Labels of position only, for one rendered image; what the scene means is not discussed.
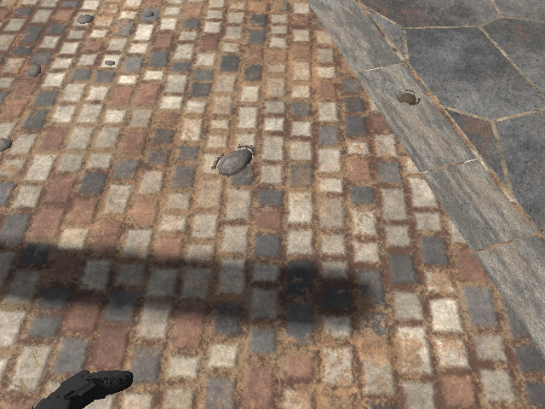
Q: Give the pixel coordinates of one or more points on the robot left hand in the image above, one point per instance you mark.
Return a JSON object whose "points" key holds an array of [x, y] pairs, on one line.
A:
{"points": [[83, 388]]}

